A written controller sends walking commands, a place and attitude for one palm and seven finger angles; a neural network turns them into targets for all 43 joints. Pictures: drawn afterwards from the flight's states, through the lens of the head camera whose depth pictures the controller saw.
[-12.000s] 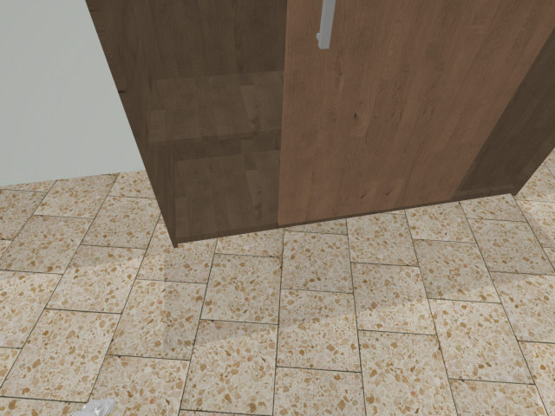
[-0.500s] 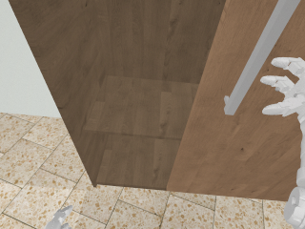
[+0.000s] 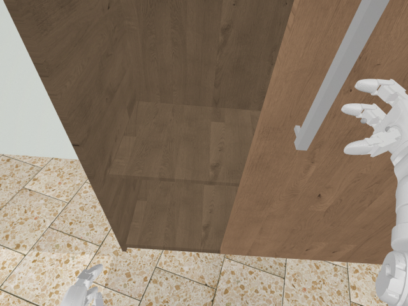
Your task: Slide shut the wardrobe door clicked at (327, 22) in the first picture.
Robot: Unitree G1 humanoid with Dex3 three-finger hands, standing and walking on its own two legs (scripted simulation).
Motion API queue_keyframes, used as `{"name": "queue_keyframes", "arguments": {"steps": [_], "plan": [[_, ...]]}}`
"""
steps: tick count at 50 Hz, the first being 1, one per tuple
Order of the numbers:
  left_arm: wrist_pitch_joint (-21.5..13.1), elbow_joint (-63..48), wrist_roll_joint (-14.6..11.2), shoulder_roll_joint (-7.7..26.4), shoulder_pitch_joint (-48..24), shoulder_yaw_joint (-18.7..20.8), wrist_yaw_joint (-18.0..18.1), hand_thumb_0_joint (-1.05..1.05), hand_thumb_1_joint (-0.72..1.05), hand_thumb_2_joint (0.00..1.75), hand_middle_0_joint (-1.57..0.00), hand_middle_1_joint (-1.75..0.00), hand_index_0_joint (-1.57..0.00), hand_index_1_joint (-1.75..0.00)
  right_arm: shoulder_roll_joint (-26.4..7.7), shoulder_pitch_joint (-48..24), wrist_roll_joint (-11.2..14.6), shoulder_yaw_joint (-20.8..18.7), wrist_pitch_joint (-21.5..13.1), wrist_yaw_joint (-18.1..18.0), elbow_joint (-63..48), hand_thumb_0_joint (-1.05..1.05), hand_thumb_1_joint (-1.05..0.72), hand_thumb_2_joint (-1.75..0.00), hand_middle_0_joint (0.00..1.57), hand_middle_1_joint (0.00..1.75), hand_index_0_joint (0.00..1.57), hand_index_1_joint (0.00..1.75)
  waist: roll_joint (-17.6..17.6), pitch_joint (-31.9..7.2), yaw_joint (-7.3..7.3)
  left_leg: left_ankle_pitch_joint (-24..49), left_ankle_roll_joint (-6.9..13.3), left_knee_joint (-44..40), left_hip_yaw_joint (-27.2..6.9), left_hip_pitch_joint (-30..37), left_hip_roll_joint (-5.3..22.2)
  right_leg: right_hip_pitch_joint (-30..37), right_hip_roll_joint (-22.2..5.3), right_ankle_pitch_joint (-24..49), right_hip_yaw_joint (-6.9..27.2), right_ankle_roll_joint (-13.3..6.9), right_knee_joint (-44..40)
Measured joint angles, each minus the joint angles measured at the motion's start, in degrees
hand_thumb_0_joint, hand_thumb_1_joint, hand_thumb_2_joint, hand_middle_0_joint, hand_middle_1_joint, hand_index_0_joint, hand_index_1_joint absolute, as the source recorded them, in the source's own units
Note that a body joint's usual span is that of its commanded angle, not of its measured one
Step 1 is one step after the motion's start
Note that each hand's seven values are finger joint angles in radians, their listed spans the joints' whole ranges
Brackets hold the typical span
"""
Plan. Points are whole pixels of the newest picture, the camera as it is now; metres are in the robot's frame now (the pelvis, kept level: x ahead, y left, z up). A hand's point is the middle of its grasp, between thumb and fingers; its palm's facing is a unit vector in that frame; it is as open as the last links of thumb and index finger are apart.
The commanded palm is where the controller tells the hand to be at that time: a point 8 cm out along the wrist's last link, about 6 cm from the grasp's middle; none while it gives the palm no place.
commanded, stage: move the hooked fingers beside the handle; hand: right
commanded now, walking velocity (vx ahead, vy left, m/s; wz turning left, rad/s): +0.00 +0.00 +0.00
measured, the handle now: (328, 77) +0.47 -0.17 +0.25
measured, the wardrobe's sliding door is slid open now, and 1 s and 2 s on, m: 0.46 0.46 0.46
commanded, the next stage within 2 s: feel for the door with the fingertips in 0.16 s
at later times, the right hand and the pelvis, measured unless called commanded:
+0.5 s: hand (358, 122) +0.40 -0.22 +0.21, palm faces -0.02 +1.00 -0.04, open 14.0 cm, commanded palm +0.38 -0.26 +0.21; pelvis +0.00 +0.00 +0.00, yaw +0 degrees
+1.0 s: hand (341, 112) +0.43 -0.20 +0.21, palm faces +0.00 +1.00 -0.03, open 13.9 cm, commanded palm +0.41 -0.25 +0.21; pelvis +0.00 +0.00 +0.00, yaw +0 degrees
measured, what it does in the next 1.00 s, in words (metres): stands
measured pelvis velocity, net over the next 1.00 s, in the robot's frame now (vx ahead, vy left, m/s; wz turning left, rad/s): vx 0.00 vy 0.00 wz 0.00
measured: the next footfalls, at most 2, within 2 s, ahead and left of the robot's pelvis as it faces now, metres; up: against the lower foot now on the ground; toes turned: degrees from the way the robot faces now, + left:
none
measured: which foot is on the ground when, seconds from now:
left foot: down 0.00-1.00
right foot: down 0.00-1.00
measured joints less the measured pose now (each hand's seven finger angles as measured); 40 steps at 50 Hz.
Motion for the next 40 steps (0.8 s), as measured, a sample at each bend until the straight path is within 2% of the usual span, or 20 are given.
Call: {"name": "queue_keyframes", "arguments": {"steps": [6, 15, 22, 29, 33, 40], "plan": [[0.14, 0.22, -0.06, 0.08, 0.36, -0.01, -0.12, 0.01, 0.91, 0.89, -0.2, -0.3, -0.2, -0.3, -0.16, -1.12, -0.06, 0.23, -0.48, -0.14, 1.64, -0.01, 0.51, -0.3, 0.3, 1.2, 0.3, 1.2, 0.01, -0.16, 0.32, -0.07, 0.04, 0.06, -0.07, -0.09, -0.04, 0.01, -0.04, -0.02, -0.05, 0.06, -0.09], [1.11, -0.09, -0.08, 0.27, 1.74, 0.31, -0.52, 0.01, 0.91, 0.89, -0.2, -0.3, -0.2, -0.3, -0.97, 1.63, 0.04, -2.23, -0.24, 0.38, 0.34, -0.01, 0.5, -0.3, 0.3, 1.2, 0.3, 1.2, -0.01, -0.69, 0.82, -0.29, 0.1, 0.17, -0.66, -0.14, -0.22, 0.36, -0.29, -0.32, -0.62, 0.13, -0.22], [0.9, 0.34, -0.35, 0.53, 2.09, 0.75, -0.38, 0.01, 0.91, 0.89, -0.2, -0.3, -0.2, -0.3, 0.29, 2.94, 0.99, -0.42, 0.32, 0.28, -3.28, -0.01, 0.51, -0.3, 0.3, 1.2, 0.3, 1.2, -0.04, -0.29, 0.08, -0.36, 0.11, 0.07, -0.2, 0.4, -0.2, 0.42, -0.21, -0.5, -0.14, 0.13, 0.22], [0.23, 0.71, -0.28, -0.04, 0.07, 0.49, -0.39, 0.02, 0.91, 0.89, -0.2, -0.3, -0.2, -0.3, 4.16, 2.51, 1.04, 2.85, 1.77, -2.77, -6.63, -0.01, 0.51, -0.3, 0.3, 1.2, 0.3, 1.2, -0.18, -0.18, -0.42, -0.28, -0.02, 0.01, -0.05, 0.77, 0.1, 0.79, 0.12, -0.27, 0.0, 0.01, -0.03], [0.21, 0.44, -0.02, -0.83, -1.36, 0.03, -0.55, 0.01, 0.91, 0.89, -0.2, -0.3, -0.2, -0.3, 5.99, 2.2, 0.64, 3.38, 2.61, -4.85, -7.2, -0.01, 0.51, -0.3, 0.3, 1.2, 0.3, 1.2, -0.21, -0.3, -0.28, -0.18, -0.04, -0.06, -0.32, 0.84, 0.14, 1.18, 0.13, -0.05, -0.29, 0.01, -0.49], [0.8, -0.06, 0.14, -1.78, -2.07, -0.57, -0.24, 0.01, 0.91, 0.89, -0.2, -0.3, -0.2, -0.3, 5.61, 0.5, -0.76, 3.08, 2.84, -6.8, -4.85, -0.01, 0.5, -0.3, 0.3, 1.2, 0.3, 1.2, -0.13, -0.16, 0.06, -0.09, 0.13, -0.23, -0.63, 1.07, -0.09, 1.75, -0.11, 0.13, -0.58, 0.2, -1.06]]}}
